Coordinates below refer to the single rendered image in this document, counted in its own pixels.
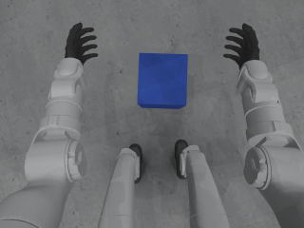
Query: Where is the robot right upper arm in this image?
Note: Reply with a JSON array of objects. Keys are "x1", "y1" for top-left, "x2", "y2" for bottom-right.
[{"x1": 243, "y1": 145, "x2": 304, "y2": 228}]

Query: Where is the left robot hand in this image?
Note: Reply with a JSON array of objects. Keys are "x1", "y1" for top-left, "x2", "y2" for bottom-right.
[{"x1": 65, "y1": 22, "x2": 98, "y2": 65}]

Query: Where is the robot left upper arm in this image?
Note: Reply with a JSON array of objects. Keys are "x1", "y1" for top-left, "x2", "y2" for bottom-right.
[{"x1": 0, "y1": 138, "x2": 87, "y2": 228}]

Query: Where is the carton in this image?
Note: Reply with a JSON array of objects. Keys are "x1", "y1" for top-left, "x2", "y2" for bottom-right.
[{"x1": 137, "y1": 52, "x2": 188, "y2": 109}]

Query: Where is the left robot thigh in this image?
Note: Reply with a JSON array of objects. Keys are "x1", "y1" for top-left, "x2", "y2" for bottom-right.
[{"x1": 97, "y1": 153, "x2": 140, "y2": 228}]

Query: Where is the right robot forearm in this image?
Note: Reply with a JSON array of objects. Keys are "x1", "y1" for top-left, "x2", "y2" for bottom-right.
[{"x1": 237, "y1": 60, "x2": 304, "y2": 154}]

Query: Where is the left robot forearm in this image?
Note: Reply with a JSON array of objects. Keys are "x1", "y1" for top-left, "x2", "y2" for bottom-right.
[{"x1": 24, "y1": 57, "x2": 87, "y2": 180}]

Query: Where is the right robot foot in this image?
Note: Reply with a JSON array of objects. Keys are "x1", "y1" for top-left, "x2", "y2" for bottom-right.
[{"x1": 175, "y1": 140, "x2": 188, "y2": 180}]

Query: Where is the right robot hand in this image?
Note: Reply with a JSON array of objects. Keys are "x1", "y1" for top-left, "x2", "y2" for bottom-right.
[{"x1": 223, "y1": 23, "x2": 260, "y2": 70}]

